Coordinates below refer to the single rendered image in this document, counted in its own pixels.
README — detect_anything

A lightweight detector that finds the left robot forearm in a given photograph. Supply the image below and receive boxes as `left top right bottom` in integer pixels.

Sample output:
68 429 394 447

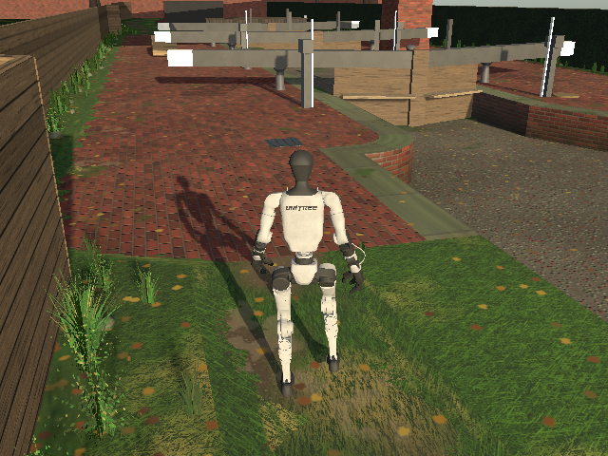
252 229 268 260

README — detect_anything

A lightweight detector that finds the robot head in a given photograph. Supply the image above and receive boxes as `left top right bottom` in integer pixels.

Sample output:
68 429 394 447
286 150 318 196

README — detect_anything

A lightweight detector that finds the left robot upper arm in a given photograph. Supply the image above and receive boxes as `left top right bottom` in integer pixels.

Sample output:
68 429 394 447
257 192 283 244

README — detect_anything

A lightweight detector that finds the right robot upper arm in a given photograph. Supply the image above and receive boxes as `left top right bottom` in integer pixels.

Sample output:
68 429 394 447
321 191 349 245

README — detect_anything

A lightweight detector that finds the right robot forearm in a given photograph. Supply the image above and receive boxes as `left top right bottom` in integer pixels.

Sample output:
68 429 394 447
339 230 361 273

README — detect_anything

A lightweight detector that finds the right robot thigh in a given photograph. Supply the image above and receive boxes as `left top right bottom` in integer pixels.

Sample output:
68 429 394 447
316 263 336 314

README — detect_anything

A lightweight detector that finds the robot left hand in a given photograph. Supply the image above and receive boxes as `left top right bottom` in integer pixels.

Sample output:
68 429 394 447
251 256 274 274

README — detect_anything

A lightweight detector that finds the robot right hand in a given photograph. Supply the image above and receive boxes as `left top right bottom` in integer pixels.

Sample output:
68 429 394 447
342 269 364 294

